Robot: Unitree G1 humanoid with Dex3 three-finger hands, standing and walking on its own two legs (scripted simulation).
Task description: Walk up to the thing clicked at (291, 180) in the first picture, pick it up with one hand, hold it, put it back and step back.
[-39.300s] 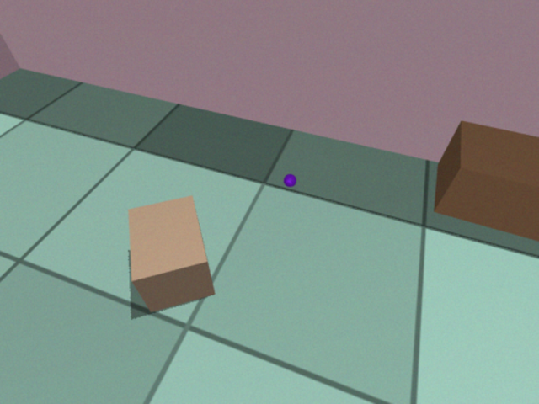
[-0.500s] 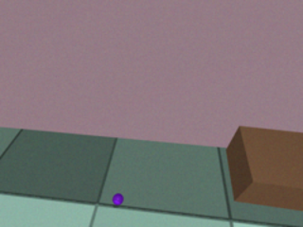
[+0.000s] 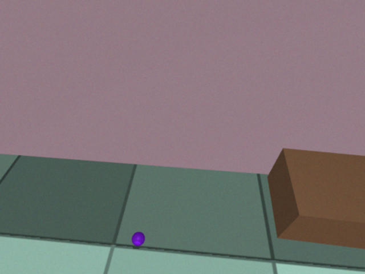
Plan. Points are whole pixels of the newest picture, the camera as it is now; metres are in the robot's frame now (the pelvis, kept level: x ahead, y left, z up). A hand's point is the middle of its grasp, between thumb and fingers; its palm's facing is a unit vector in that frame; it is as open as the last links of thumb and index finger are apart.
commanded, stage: stand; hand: left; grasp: from above
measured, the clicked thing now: (138, 238) +0.44 +0.24 -0.75
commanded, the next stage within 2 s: step back in 1.24 s
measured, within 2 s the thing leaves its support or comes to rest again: neither
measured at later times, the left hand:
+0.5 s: hand out of the picture +0.08 +0.24 -0.16, palm faces +0.01 -0.94 -0.33, open 7.4 cm
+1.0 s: hand out of the picture +0.08 +0.25 -0.16, palm faces +0.01 -0.94 -0.33, open 7.4 cm
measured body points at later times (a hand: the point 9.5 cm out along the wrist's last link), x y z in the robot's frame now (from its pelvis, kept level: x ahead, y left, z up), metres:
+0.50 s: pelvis +0.01 +0.00 +0.00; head +0.02 +0.00 +0.45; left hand +0.08 +0.29 -0.14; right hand +0.09 -0.29 -0.14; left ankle +0.02 +0.13 -0.75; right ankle +0.00 -0.14 -0.75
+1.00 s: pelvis +0.01 +0.00 +0.00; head +0.02 +0.00 +0.45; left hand +0.08 +0.30 -0.14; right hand +0.08 -0.30 -0.13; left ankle +0.02 +0.13 -0.75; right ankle +0.00 -0.14 -0.75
